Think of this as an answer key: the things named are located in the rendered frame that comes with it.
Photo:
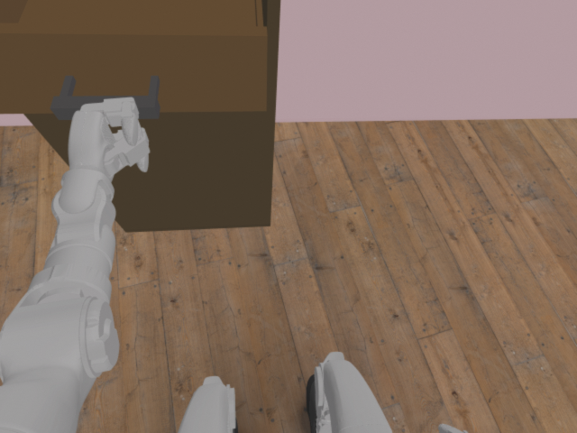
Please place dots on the drawer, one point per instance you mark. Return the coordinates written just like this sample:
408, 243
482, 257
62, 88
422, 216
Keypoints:
210, 55

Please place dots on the handle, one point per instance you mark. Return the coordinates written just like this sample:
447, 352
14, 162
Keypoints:
64, 106

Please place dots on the robot left hand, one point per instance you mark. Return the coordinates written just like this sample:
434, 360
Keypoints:
90, 137

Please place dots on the right robot thigh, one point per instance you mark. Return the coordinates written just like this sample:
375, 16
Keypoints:
352, 405

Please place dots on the left robot forearm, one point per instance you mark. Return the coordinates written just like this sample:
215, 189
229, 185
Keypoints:
81, 255

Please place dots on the right robot shin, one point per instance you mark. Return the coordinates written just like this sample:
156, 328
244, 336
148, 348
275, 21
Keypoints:
323, 422

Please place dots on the left robot upper arm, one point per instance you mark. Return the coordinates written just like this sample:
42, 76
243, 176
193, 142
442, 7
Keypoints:
51, 355

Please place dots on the cabinet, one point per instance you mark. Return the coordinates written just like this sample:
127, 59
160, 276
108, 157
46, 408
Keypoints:
206, 170

